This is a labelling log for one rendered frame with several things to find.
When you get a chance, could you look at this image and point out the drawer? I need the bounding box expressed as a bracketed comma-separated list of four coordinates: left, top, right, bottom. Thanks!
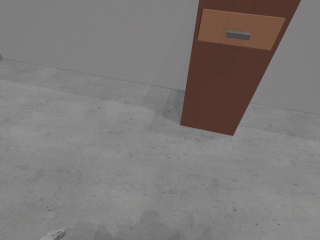
[197, 8, 286, 50]

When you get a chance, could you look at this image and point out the robot left hand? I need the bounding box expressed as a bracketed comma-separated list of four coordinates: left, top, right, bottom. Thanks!
[40, 229, 66, 240]

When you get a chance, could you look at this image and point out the cabinet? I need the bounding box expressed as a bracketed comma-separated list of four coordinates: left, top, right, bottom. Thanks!
[180, 0, 301, 136]

